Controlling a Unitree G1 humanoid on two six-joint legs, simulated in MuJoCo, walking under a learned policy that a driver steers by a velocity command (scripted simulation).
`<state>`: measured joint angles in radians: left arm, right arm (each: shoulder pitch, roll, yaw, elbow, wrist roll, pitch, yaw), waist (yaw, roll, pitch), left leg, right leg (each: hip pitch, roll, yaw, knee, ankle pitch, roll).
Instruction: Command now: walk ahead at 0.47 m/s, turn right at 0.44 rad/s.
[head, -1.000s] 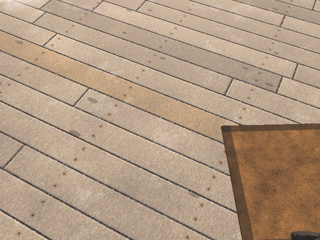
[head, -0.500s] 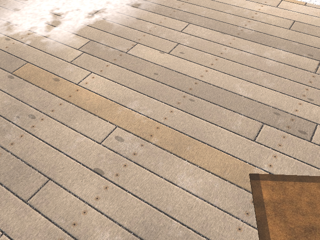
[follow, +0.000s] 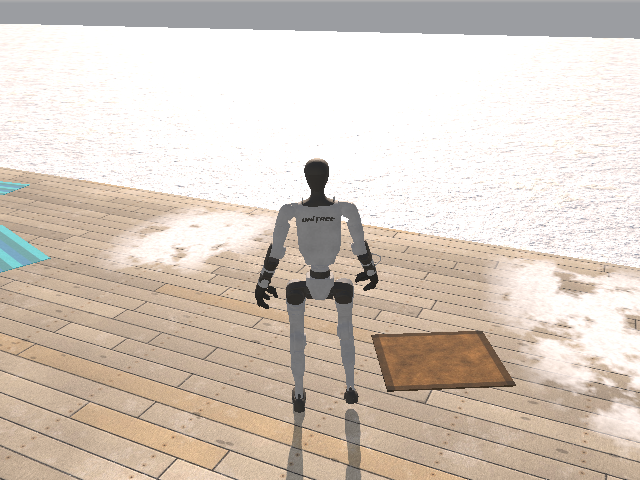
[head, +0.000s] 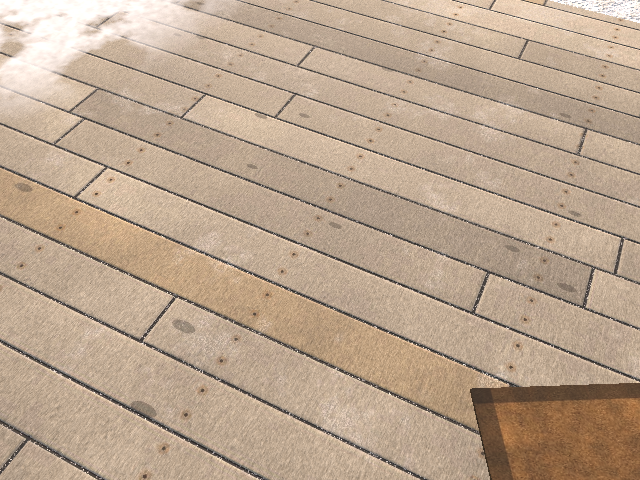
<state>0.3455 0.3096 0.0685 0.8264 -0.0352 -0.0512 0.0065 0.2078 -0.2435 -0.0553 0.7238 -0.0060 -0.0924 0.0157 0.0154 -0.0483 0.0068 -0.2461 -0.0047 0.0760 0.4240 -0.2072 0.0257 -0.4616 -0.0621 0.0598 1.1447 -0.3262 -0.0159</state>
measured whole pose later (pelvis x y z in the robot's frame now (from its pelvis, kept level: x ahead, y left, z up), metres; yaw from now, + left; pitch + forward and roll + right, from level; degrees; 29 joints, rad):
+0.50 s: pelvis +0.26 -0.08 -0.01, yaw -18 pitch +1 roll +0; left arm 0.23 0.29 0.07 0.67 -0.01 -0.04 -0.03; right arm 0.19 -0.30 -0.05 0.76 0.01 -0.11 0.00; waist 0.00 0.02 0.08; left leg -0.44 0.07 -0.05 1.21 -0.36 0.00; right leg -0.37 0.10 0.00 0.51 -0.16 -0.10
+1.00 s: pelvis +0.55 -0.12 +0.00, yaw -35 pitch +1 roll +1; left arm 0.31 0.31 0.07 0.68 -0.03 -0.02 0.01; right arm 0.20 -0.27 -0.06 0.74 -0.01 -0.10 0.01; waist 0.00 -0.05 0.02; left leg -0.27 -0.03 0.04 0.44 -0.19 0.02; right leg -0.49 -0.01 0.08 1.19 -0.36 -0.01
